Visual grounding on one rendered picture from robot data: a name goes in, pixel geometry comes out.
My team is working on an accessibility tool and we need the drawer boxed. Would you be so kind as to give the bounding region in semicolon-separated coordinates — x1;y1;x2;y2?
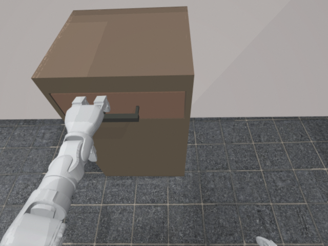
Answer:
51;91;185;118

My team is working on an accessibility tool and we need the handle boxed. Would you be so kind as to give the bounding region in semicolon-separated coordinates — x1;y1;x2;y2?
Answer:
102;106;139;122

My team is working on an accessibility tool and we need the left robot hand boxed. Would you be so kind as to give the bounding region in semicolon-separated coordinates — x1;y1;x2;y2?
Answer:
65;96;110;162

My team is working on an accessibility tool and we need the robot left forearm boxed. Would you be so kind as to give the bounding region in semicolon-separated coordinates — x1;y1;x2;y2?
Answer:
0;132;93;246

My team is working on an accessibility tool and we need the cabinet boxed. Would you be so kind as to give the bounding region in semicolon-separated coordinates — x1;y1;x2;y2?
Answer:
31;6;194;176

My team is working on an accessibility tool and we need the left robot upper arm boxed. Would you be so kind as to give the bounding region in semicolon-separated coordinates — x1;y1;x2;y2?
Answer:
5;213;66;246

